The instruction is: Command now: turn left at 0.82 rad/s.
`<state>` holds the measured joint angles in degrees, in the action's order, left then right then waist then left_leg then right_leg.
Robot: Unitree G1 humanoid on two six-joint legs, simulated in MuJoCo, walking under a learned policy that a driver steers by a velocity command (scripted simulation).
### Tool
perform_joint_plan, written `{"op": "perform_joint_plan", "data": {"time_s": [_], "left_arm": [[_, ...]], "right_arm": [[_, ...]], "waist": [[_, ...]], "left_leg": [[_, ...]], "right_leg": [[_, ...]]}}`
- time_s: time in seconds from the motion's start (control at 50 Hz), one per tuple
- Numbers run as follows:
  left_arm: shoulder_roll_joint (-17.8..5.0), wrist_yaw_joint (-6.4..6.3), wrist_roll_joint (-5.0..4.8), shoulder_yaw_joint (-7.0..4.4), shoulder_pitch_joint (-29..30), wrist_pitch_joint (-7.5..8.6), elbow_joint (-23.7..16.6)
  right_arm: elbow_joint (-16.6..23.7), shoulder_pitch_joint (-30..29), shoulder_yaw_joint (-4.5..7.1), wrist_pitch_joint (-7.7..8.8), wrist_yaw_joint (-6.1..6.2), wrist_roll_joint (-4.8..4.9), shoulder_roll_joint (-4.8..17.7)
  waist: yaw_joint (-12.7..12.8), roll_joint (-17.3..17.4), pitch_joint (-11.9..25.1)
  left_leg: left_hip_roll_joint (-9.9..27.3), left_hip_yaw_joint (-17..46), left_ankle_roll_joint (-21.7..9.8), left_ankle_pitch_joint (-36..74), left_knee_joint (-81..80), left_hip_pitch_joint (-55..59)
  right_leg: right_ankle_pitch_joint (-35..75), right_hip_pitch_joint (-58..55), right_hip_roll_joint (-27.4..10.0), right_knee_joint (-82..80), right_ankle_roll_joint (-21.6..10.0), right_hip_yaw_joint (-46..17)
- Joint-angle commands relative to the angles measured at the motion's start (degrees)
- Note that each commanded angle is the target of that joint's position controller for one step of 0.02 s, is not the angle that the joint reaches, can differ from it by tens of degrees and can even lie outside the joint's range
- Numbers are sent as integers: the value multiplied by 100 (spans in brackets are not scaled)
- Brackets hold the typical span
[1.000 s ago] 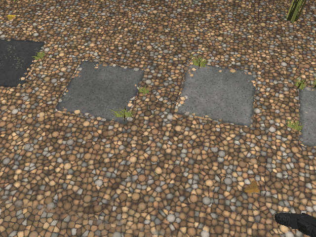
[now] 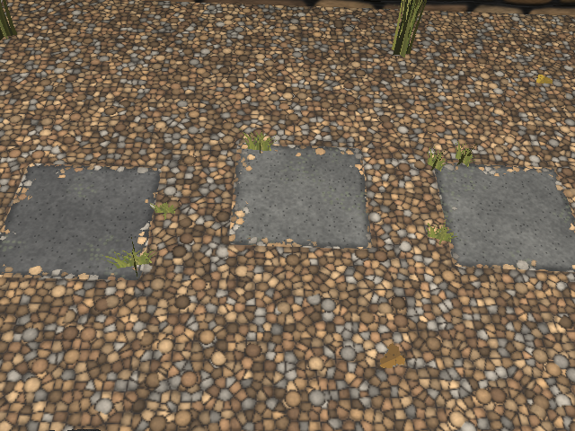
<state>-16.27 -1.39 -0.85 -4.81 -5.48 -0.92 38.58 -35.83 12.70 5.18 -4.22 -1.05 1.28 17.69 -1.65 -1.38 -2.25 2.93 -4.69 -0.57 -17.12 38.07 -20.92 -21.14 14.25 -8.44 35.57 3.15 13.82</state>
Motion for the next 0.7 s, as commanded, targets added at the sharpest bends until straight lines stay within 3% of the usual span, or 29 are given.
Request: {"op": "perform_joint_plan", "data": {"time_s": [0.02,0.04,0.06,0.08,0.1,0.12,0.14,0.18,0.22,0.26,0.32,0.34,0.36,0.4,0.5,0.54,0.56,0.58,0.6,0.62,0.64,0.66,0.68,0.7], "left_arm": [[-267,62,273,-91,178,82,-593],[-447,12,237,-113,719,118,-733],[-577,-16,101,-144,908,141,-743],[-562,-63,79,-157,836,162,-665],[-655,-109,133,-189,711,158,-571],[-747,-63,153,-234,446,192,-497],[-739,23,121,-240,337,237,-429],[-683,142,60,-230,387,348,-392],[-613,189,38,-200,566,479,-390],[-524,240,47,-138,369,556,-202],[-446,274,16,-37,514,607,-203],[-418,380,521,38,325,285,-50],[-506,433,449,13,442,166,-112],[-630,523,280,22,533,120,-190],[-726,620,170,45,130,184,-236],[-697,568,180,41,-513,203,-49],[-846,504,229,-43,-1490,251,301],[-1375,405,290,-199,-2909,321,664],[-1843,396,258,-254,-2797,356,552],[-1429,428,211,-172,-2183,348,360],[-1302,396,207,-167,-2024,350,275],[-1282,367,186,-172,-2093,355,325],[-1161,316,139,-123,-2078,375,349],[-1012,274,124,-66,-2017,412,373]], "right_arm": [[392,857,543,126,184,-77,1825],[473,1002,477,316,86,-285,1653],[447,817,413,445,62,-266,1499],[448,503,372,487,117,-131,1330],[516,139,290,444,180,2,1108],[529,86,240,411,242,85,980],[581,92,205,408,267,78,918],[610,175,197,458,297,24,999],[553,346,210,516,334,2,1072],[488,350,127,581,348,-40,923],[384,556,59,687,254,-60,898],[275,808,83,625,19,-350,1039],[290,758,60,609,-74,-372,941],[273,763,31,632,-102,-341,919],[203,375,50,773,97,-402,999],[159,193,21,780,107,-383,940],[123,212,-24,776,123,-419,839],[314,-46,-140,795,150,-496,600],[674,-82,-283,890,50,-428,139],[637,-348,-278,945,48,-499,381],[556,-487,-225,1005,-2,-497,650],[486,-480,-237,1037,-29,-503,669],[469,-495,-272,1010,-48,-553,596],[447,-478,-320,936,-85,-583,519]], "waist": [[-57,2544,580],[-474,1759,1395],[-396,1175,1175],[-191,791,899],[-3,548,748],[142,577,941],[140,655,957],[109,843,717],[44,843,503],[16,1023,570],[-224,1196,383],[-309,1357,346],[-330,1372,100],[-336,1231,-28],[21,848,-266],[373,556,-134],[763,103,287],[1325,-1064,756],[907,-2459,560],[789,-1384,310],[730,-442,344],[655,57,336],[538,201,178],[427,-7,19]], "left_leg": [[1526,3258,-1614,4530,-1373,2341],[1930,3948,-2258,3635,-1745,2350],[1714,3553,-2045,2802,-1881,2264],[1429,3204,-1703,2247,-1863,2042],[1231,2920,-1437,2002,-1844,1795],[1011,2811,-1315,605,-2038,1560],[848,2884,-1275,-922,-2308,1441],[806,3151,-1276,-1963,-2661,1311],[744,3180,-1274,-1834,-2702,1259],[715,2688,-1166,-1272,-2596,1399],[799,2463,-1144,-1239,-2639,1166],[528,2366,-1020,-1699,-2903,1141],[597,2346,-995,-1718,-2967,1072],[824,2281,-971,-1770,-3046,1160],[1300,1641,-839,-1487,-3208,1385],[1140,1029,-750,-393,-2586,1205],[769,420,-669,1182,-1114,859],[287,-195,-417,1932,1445,-289],[-871,204,-100,-805,2713,-2577],[-600,921,-145,-613,3386,-3353],[-253,999,-158,-69,3444,-3294],[-53,958,-115,157,3239,-3032],[70,926,-33,295,2930,-2816],[145,889,76,400,2679,-2616]], "right_leg": [[-1863,2629,577,2936,304,-239],[-2097,2939,860,3832,230,-1572],[-1638,3084,775,3961,53,-1829],[-1068,3120,677,3733,-77,-1946],[-598,3059,586,3422,-110,-2007],[-150,2689,572,3098,-156,-2012],[255,2547,652,2872,-168,-1935],[592,2553,811,2223,-118,-1882],[744,2504,931,1487,-49,-1918],[1232,2348,836,963,39,-1715],[1536,2060,687,539,58,-1509],[1294,2016,720,554,69,-1145],[1285,2069,667,475,31,-1112],[1211,2081,607,336,-117,-1115],[602,1578,535,134,-772,-1145],[562,578,775,-294,-1077,-847],[115,-604,1118,-457,-1159,-818],[-1323,-1910,354,-1100,-1423,-2465],[-2724,-2753,-546,-2485,-1923,-5772],[-2439,-2773,-730,-2659,-1968,-6244],[-1738,-2596,-657,-2300,-1946,-5493],[-1266,-2272,-474,-2254,-1892,-4942],[-962,-1881,-258,-2390,-1799,-4598],[-682,-1542,-43,-2536,-1752,-4313]]}}
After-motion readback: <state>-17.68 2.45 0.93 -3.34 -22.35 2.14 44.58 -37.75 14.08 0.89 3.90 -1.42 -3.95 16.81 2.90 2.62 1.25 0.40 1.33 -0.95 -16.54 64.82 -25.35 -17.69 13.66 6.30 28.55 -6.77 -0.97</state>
